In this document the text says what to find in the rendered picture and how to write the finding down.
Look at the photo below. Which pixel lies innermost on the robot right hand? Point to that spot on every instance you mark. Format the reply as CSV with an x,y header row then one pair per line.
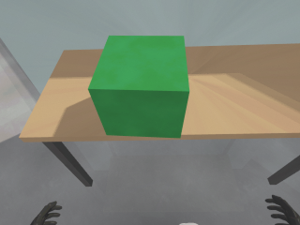
x,y
289,214

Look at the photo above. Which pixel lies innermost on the robot left hand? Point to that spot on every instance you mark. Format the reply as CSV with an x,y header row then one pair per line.
x,y
44,214

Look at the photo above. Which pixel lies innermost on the table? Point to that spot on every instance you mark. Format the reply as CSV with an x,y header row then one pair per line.
x,y
235,92

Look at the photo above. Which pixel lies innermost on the carton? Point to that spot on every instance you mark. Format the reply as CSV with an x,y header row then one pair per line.
x,y
140,87

